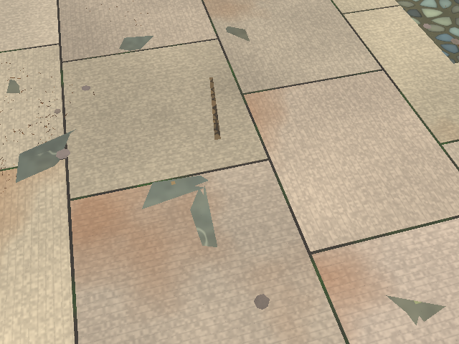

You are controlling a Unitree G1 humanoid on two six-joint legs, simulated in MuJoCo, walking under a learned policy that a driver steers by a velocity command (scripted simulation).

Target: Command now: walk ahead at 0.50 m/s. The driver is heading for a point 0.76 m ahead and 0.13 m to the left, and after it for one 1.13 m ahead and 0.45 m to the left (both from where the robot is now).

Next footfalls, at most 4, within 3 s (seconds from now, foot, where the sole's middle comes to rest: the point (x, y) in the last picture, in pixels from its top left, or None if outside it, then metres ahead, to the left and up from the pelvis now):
0.52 right None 0.45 -0.10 -0.76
1.06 left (205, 264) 0.67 0.13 -0.76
1.68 right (234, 210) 0.88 0.05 -0.76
2.10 left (195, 262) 0.68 0.16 -0.76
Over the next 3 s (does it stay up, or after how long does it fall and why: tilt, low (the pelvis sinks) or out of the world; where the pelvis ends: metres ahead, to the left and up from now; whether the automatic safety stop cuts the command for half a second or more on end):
stays up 0.75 0.09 0.02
